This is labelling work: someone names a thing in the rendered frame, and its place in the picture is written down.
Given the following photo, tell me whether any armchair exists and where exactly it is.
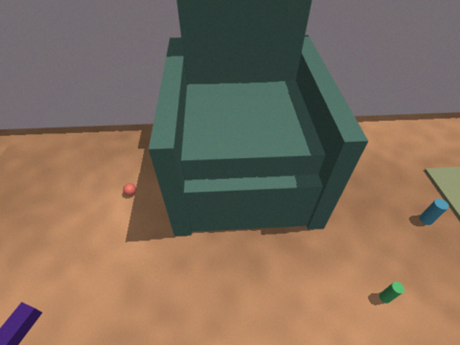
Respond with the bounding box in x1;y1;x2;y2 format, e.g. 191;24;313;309
148;0;368;236

